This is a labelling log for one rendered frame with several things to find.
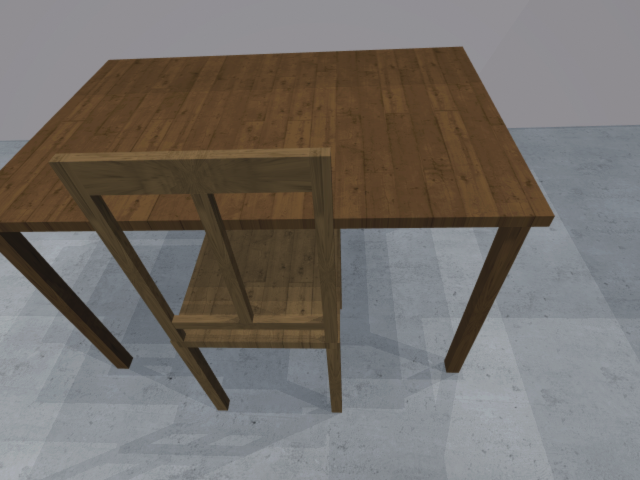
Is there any chair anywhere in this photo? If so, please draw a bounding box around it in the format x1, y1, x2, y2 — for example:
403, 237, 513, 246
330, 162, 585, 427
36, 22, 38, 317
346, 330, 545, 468
48, 147, 342, 413

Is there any table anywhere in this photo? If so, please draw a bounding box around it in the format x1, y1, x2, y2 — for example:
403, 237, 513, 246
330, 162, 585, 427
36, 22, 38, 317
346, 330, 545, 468
0, 47, 555, 373

